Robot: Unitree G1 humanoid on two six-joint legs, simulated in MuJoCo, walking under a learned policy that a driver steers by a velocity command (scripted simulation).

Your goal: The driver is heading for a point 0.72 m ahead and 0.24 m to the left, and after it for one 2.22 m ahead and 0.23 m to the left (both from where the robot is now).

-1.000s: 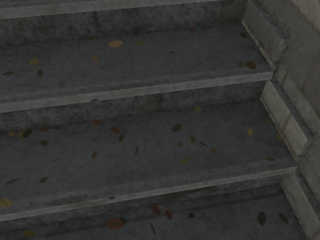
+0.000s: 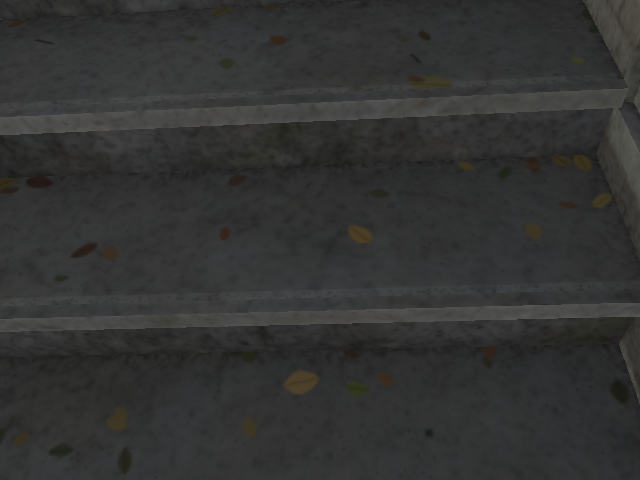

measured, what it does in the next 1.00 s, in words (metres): climbs, turning left: right foot 0.17 m higher, then left foot 0.17 m higher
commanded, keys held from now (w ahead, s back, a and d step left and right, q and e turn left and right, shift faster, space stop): w+q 0.84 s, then e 0.16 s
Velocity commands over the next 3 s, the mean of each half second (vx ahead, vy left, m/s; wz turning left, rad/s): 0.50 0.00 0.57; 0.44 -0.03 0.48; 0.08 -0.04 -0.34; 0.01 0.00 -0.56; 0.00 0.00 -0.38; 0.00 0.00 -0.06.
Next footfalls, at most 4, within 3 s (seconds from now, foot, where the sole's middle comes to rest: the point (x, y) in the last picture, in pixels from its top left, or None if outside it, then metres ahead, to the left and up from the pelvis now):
0.38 right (399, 442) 0.46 -0.06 -0.50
0.94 left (128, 263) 0.72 0.39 -0.33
1.60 right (312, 70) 1.02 0.06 -0.17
2.20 left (187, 68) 1.04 0.30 -0.17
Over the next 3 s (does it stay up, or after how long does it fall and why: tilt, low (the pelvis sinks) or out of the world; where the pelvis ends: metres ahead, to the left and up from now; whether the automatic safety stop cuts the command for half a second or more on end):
stays up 1.03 0.21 0.61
